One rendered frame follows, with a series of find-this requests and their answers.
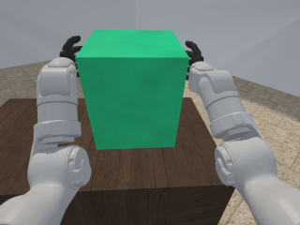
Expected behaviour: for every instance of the robot left hand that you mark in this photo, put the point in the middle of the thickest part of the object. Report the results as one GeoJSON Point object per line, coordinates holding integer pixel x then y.
{"type": "Point", "coordinates": [68, 51]}

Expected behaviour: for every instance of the pedestal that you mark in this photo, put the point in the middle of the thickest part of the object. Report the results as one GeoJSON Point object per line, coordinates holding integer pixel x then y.
{"type": "Point", "coordinates": [133, 186]}

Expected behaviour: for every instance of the robot right upper arm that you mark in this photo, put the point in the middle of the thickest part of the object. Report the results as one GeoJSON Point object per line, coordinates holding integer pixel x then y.
{"type": "Point", "coordinates": [248, 165]}

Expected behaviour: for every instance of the robot right hand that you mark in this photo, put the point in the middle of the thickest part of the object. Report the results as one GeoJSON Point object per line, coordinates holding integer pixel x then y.
{"type": "Point", "coordinates": [195, 55]}

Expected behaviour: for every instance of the carton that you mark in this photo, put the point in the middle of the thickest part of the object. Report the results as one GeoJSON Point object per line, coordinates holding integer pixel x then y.
{"type": "Point", "coordinates": [133, 83]}

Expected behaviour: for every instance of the right robot forearm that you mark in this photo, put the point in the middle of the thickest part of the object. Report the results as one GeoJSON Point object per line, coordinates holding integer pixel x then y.
{"type": "Point", "coordinates": [228, 117]}

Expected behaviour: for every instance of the robot left upper arm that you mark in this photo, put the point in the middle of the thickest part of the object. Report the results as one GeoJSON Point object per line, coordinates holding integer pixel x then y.
{"type": "Point", "coordinates": [55, 176]}

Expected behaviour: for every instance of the left robot forearm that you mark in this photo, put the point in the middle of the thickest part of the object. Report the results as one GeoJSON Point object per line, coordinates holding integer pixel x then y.
{"type": "Point", "coordinates": [57, 101]}

